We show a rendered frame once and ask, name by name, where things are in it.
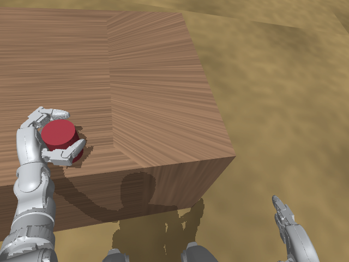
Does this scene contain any left robot hand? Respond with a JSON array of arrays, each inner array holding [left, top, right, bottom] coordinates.
[[16, 106, 86, 166]]

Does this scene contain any can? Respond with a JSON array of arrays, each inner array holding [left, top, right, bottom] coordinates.
[[41, 119, 83, 163]]

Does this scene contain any left robot arm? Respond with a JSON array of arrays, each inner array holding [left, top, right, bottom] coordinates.
[[0, 162, 58, 262]]

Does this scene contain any right robot hand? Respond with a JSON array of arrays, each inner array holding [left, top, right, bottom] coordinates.
[[272, 195, 320, 262]]

